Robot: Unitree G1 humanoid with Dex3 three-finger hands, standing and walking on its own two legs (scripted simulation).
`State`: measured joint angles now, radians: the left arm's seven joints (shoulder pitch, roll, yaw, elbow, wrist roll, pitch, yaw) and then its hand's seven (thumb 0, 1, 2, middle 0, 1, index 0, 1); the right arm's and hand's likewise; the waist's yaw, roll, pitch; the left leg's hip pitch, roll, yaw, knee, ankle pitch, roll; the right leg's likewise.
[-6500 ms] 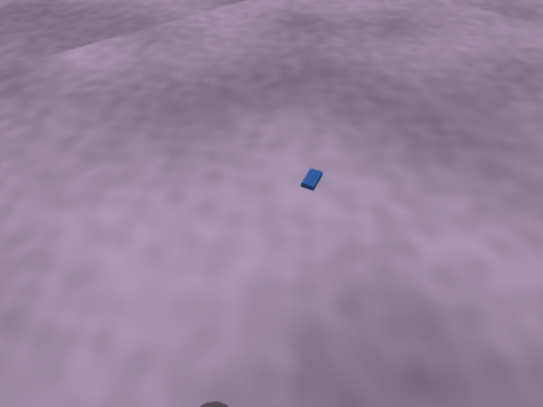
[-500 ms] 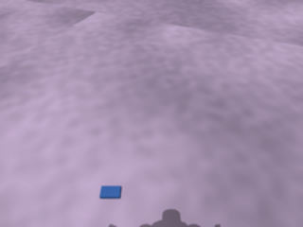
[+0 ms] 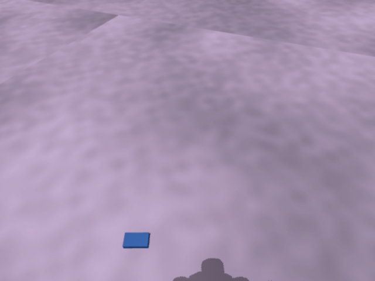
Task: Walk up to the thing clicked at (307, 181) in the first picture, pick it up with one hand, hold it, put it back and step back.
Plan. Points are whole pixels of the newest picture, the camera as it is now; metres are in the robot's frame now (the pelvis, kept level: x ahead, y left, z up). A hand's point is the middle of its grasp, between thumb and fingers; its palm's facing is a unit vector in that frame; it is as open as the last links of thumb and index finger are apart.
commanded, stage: stand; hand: left
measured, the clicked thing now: (136, 240) +0.47 +0.31 -0.77
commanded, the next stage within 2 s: none
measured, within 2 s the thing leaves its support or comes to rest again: neither
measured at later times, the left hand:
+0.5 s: hand out of the picture +0.09 +0.25 -0.16, palm faces -0.01 -0.94 -0.34, open 7.4 cm
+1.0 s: hand out of the picture +0.09 +0.25 -0.16, palm faces -0.02 -0.94 -0.34, open 7.4 cm
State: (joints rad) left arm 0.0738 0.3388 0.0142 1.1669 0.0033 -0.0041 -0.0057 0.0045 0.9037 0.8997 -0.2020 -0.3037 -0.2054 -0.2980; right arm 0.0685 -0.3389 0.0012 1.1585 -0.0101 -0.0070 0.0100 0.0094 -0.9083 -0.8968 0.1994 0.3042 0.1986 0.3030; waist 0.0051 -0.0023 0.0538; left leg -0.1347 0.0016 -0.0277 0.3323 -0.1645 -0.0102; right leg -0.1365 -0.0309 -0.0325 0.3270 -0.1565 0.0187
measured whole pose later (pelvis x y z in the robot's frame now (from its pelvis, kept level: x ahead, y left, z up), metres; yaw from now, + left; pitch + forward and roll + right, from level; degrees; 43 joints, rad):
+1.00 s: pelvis +0.01 +0.00 +0.00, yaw -1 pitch -2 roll +0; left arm 0.10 0.35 0.00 1.14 0.00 0.00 0.00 0.00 0.90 0.90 -0.20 -0.30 -0.21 -0.30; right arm 0.09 -0.35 0.01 1.14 -0.01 -0.01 0.01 0.01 -0.91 -0.90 0.20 0.30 0.20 0.30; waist 0.00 0.00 0.05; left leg -0.10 0.01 -0.02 0.31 -0.17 -0.02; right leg -0.11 -0.02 -0.03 0.32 -0.17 0.01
